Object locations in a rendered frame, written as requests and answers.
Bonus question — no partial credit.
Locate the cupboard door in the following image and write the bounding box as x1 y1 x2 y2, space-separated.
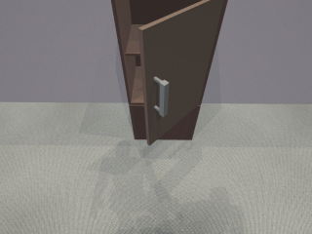
138 0 224 146

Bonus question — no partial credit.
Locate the handle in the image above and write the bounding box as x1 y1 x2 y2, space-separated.
153 76 170 117

